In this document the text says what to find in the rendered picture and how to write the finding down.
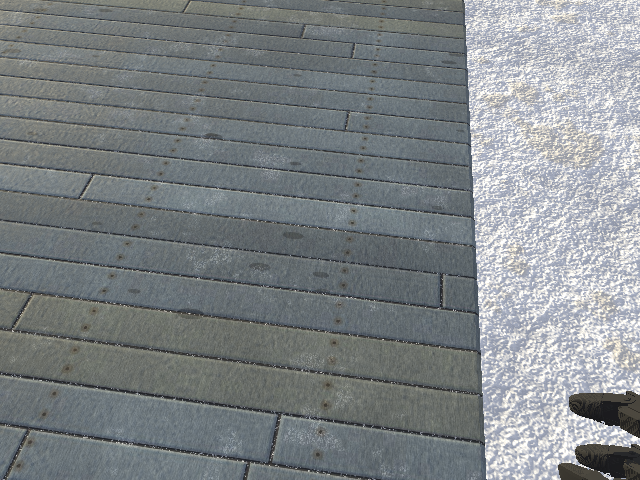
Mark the robot right hand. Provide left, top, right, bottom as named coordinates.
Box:
left=558, top=391, right=640, bottom=480

